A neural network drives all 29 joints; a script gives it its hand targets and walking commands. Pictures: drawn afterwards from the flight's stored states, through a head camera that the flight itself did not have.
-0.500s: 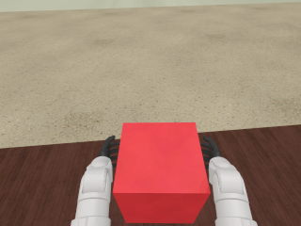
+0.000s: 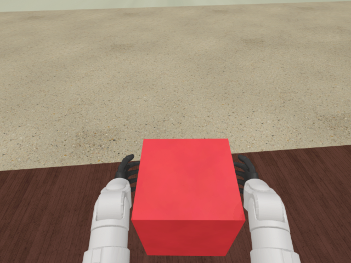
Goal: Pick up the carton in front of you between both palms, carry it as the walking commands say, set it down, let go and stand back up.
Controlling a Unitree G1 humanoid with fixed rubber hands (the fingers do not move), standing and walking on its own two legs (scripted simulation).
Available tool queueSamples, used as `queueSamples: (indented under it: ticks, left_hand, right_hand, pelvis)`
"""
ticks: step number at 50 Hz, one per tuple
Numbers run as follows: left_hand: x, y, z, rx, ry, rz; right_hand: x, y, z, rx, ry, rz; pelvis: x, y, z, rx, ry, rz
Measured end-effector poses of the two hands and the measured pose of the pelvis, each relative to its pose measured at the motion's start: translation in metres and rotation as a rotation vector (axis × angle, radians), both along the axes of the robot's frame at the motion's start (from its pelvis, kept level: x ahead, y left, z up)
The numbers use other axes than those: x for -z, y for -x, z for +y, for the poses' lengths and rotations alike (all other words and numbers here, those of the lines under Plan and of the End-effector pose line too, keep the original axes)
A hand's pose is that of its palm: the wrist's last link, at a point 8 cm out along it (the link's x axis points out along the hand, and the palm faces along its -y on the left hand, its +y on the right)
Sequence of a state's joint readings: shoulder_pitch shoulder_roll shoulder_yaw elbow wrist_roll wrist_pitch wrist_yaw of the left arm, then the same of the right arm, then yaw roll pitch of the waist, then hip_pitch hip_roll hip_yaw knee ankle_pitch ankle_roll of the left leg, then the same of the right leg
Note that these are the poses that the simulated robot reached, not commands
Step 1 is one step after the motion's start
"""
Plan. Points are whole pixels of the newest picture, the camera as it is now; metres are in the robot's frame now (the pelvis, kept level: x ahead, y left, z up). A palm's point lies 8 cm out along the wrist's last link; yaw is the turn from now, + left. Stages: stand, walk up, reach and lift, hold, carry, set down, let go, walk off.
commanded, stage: carry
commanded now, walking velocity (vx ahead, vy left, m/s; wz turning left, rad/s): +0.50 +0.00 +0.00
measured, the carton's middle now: (185, 199) +0.30 +0.00 -0.02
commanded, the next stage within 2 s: none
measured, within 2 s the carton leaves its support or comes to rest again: neither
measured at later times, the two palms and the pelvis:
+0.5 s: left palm (131, 137) +0.43 +0.15 +0.08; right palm (240, 135) +0.43 -0.15 +0.08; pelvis +0.19 +0.00 -0.01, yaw +2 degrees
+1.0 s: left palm (134, 84) +0.73 +0.18 +0.08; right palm (214, 86) +0.70 -0.12 +0.09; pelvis +0.48 +0.05 +0.01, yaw -2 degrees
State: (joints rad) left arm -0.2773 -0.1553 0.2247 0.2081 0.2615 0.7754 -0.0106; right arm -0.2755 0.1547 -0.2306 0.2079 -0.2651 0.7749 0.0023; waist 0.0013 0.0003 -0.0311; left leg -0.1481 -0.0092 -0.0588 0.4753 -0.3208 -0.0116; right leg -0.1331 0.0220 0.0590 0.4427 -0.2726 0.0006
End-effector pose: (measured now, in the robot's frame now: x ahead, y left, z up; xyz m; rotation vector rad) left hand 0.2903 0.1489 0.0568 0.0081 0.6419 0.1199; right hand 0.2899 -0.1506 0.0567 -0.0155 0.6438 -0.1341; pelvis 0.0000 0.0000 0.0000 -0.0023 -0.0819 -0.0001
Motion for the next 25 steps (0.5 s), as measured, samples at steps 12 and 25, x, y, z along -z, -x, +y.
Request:
queueSamples:
  ticks: [12,25]
  left_hand:
    - [-0.042,-0.058,0.018,-0.016,0.033,-0.096]
    - [-0.023,-0.136,-0.001,-0.077,0.078,0.017]
  right_hand:
    - [-0.041,-0.055,0.019,0.035,-0.034,-0.097]
    - [-0.028,-0.141,-0.002,0.059,-0.061,0.015]
  pelvis:
    - [0.001,-0.065,0.021,0.025,0.018,0.13]
    - [0.007,-0.189,-0.005,-0.032,0.019,0.17]
